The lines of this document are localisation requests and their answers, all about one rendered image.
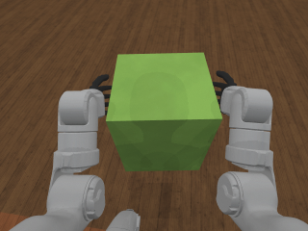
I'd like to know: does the robot right forearm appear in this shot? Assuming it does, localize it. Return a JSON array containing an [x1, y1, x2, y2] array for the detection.
[[220, 86, 278, 207]]

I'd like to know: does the carton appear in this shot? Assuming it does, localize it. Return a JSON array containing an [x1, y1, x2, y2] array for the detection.
[[106, 52, 223, 171]]

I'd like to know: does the right robot hand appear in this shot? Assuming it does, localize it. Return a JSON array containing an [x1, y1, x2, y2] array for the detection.
[[212, 70, 237, 115]]

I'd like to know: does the robot left thigh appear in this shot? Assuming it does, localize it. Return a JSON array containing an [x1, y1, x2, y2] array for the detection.
[[106, 210, 141, 231]]

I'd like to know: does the left robot hand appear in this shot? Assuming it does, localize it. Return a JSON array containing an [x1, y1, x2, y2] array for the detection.
[[90, 74, 112, 116]]

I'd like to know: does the left robot upper arm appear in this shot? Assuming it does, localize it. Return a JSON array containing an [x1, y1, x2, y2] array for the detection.
[[9, 174, 106, 231]]

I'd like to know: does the right robot upper arm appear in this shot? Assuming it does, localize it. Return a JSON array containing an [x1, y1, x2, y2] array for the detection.
[[216, 171, 308, 231]]

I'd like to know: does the robot left forearm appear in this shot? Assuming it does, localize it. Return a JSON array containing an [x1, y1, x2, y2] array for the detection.
[[46, 89, 105, 210]]

